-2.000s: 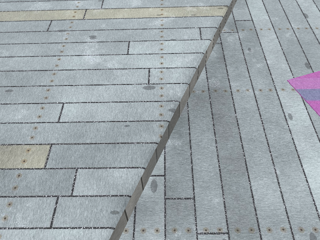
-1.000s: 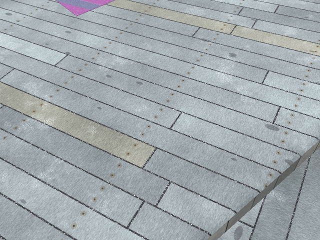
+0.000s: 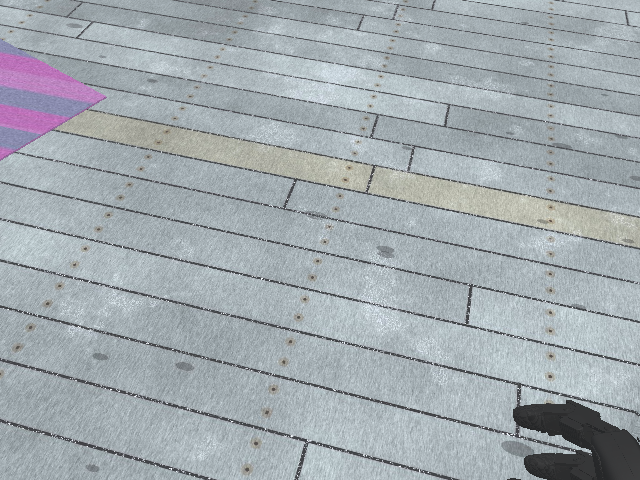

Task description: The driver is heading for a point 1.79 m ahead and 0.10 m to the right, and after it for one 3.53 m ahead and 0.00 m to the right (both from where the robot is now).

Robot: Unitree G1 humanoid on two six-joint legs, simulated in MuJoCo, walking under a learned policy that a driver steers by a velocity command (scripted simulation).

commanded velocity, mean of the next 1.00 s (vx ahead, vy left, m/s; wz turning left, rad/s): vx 0.11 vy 0.00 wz -0.28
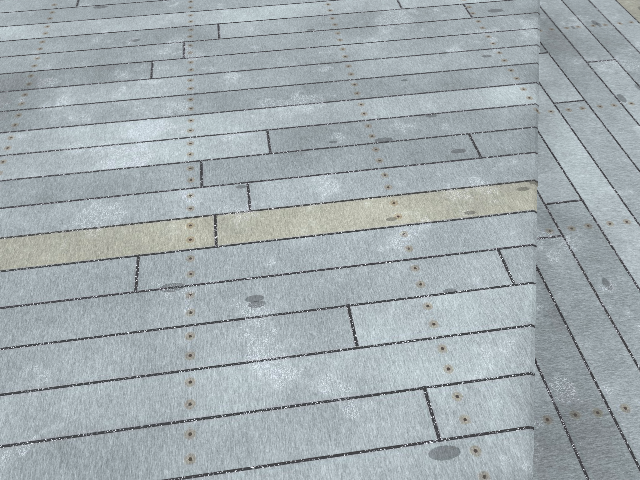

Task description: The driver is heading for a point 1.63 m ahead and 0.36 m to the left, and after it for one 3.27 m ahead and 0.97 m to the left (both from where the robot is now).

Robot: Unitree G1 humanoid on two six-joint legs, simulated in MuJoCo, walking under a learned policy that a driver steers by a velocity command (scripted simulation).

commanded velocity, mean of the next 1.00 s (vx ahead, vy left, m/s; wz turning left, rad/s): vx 0.17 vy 0.00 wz -0.01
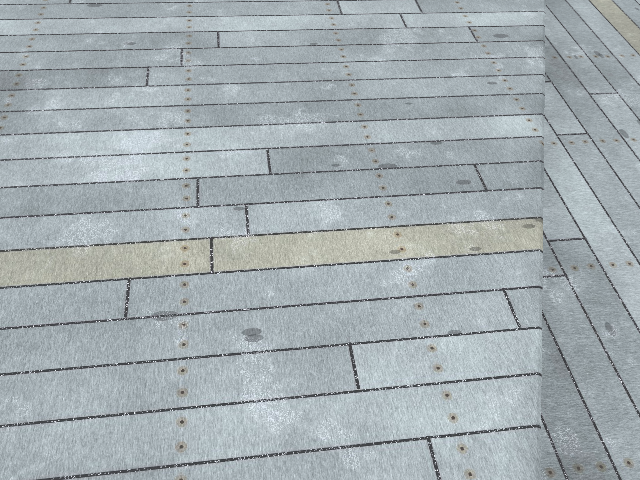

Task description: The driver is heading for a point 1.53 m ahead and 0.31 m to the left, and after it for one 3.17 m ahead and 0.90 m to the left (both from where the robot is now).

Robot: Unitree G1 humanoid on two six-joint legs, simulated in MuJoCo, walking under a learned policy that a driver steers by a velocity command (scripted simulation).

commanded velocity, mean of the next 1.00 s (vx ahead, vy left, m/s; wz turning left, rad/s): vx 0.48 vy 0.00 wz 0.23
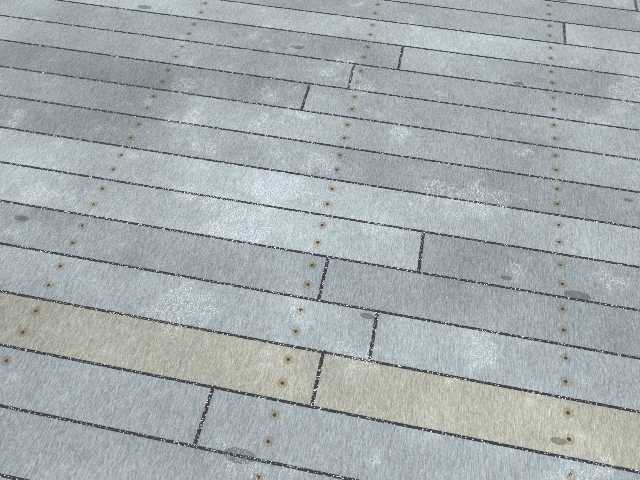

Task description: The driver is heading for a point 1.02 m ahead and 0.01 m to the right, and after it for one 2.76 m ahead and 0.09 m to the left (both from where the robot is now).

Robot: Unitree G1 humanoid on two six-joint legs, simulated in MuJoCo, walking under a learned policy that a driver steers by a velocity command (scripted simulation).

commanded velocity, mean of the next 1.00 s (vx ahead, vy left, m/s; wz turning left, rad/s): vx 0.50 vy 0.00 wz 0.22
